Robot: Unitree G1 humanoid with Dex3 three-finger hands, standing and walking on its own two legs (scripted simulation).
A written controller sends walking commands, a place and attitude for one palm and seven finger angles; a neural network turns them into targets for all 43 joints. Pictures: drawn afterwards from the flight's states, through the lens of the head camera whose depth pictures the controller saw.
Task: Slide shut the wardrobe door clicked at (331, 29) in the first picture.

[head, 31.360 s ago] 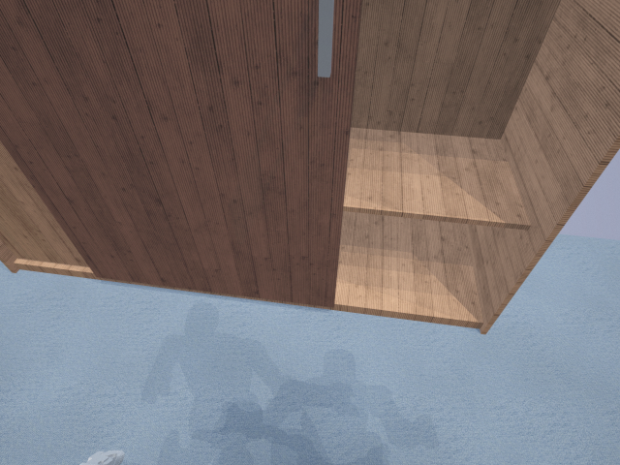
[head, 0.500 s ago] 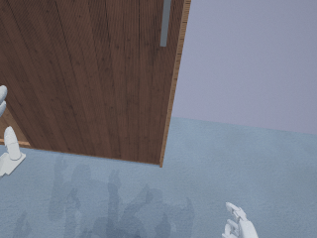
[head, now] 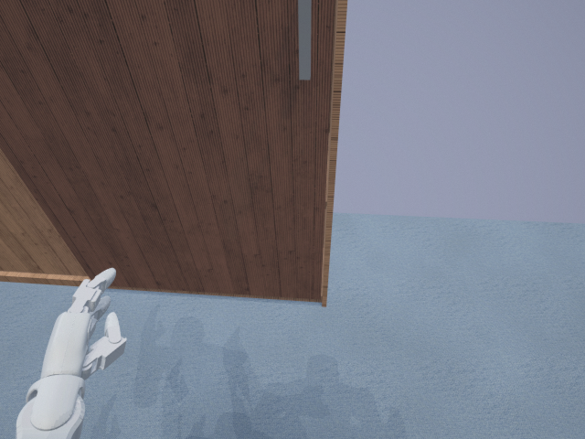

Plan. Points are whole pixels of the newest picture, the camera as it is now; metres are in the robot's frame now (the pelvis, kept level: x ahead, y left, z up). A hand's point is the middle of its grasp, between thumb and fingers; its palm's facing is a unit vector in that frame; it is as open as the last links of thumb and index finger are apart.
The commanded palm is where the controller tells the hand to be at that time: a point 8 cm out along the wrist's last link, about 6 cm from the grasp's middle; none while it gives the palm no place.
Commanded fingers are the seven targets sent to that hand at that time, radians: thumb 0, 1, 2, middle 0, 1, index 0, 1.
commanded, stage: let the arm hang, fingers relaxed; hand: left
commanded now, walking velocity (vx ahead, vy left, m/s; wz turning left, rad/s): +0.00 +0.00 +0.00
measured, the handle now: (305, 31) +0.78 +0.00 +0.27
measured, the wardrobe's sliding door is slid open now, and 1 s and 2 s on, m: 0.00 0.00 0.00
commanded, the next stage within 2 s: look to check the result in 0.98 s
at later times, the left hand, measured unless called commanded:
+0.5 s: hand out of the picture -0.05 +0.21 -0.15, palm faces -0.03 -0.97 -0.24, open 7.3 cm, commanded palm none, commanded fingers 0.00 0.90 0.90 -0.20 -0.30 -0.20 -0.30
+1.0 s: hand out of the picture +0.08 +0.23 -0.14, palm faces -0.07 -0.96 -0.26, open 7.3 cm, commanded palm none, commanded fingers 0.00 0.90 0.90 -0.20 -0.30 -0.20 -0.30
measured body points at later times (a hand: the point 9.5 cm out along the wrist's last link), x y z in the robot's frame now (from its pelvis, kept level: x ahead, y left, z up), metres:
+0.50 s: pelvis +0.00 +0.01 +0.02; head +0.02 +0.01 +0.47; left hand -0.04 +0.26 -0.13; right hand -0.01 -0.22 -0.14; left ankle +0.05 +0.11 -0.72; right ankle -0.02 -0.09 -0.72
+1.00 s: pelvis +0.01 +0.03 +0.03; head +0.02 +0.03 +0.48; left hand +0.09 +0.28 -0.12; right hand +0.03 -0.23 -0.13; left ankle +0.05 +0.11 -0.72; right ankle -0.02 -0.09 -0.72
